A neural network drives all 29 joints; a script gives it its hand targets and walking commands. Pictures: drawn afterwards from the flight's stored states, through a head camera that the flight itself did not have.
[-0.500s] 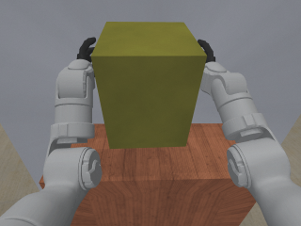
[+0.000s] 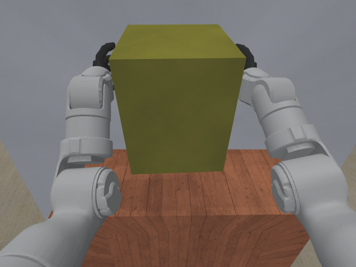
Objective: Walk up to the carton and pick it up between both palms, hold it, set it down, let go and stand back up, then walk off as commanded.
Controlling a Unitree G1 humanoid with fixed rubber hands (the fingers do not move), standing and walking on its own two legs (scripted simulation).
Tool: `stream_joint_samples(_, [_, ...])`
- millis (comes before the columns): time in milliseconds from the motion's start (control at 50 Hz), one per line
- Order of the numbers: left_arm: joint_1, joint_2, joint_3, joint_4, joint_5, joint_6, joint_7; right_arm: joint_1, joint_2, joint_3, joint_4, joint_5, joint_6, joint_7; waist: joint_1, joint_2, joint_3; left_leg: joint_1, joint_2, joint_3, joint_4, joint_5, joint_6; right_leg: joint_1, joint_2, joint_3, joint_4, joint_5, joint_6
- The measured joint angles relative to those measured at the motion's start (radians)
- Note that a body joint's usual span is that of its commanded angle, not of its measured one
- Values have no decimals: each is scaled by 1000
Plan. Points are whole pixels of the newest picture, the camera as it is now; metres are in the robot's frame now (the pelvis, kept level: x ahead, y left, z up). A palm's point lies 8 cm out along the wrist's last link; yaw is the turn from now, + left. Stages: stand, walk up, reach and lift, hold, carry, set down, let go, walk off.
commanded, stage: hold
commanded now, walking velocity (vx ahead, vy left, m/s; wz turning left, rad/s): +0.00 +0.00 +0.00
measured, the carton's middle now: (175, 98) +0.38 +0.01 +0.27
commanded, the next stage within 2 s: none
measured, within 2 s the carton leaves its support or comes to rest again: neither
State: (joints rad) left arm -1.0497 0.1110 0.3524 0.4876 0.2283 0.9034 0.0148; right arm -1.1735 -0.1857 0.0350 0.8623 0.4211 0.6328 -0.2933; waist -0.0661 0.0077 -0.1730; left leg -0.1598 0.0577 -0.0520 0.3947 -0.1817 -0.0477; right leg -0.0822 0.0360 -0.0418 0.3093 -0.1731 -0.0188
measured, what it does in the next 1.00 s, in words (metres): stands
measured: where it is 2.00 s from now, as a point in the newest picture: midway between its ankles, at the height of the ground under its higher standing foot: outside the picture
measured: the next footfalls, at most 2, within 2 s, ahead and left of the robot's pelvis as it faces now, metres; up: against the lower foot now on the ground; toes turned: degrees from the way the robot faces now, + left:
none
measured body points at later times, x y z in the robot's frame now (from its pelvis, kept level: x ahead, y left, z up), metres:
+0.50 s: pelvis +0.00 +0.00 +0.00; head -0.09 +0.02 +0.44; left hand +0.38 +0.16 +0.32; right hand +0.39 -0.14 +0.32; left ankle +0.02 +0.15 -0.75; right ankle +0.00 -0.11 -0.75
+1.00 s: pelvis +0.00 +0.00 +0.00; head -0.09 +0.02 +0.44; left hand +0.39 +0.16 +0.32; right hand +0.39 -0.13 +0.32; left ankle +0.02 +0.15 -0.75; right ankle +0.00 -0.11 -0.75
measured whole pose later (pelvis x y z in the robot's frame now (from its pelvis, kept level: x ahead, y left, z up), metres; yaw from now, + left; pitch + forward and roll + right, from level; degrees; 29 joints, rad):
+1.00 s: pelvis +0.00 +0.00 +0.00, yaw +0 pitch -3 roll -2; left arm -1.04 0.10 0.35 0.48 0.22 0.90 0.03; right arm -1.16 -0.20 0.05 0.86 0.46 0.66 -0.30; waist -0.07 0.00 -0.19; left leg -0.17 0.05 -0.07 0.41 -0.19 -0.05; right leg -0.08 0.05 -0.02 0.30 -0.17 -0.02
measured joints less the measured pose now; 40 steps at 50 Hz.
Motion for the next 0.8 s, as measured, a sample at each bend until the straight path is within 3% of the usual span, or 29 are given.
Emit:
stream_joint_samples(260, [50,-11,-8,-71,-9,15,3,37,-8,36,-61,37,16,-20,-3,4,-3,5,-3,-6,12,-11,3,12,1,6,-3,-3,4])
stream_joint_samples(560, [-13,-12,11,16,-4,6,26,-25,-2,-34,47,7,18,12,7,-1,-19,-13,-5,-5,7,-2,2,-16,4,20,8,0,2])
stream_joint_samples(800, [-22,-5,12,37,0,-6,14,-12,-9,-1,31,19,22,5,8,3,-17,-9,-7,-20,10,-6,2,-1,6,16,-3,0,2])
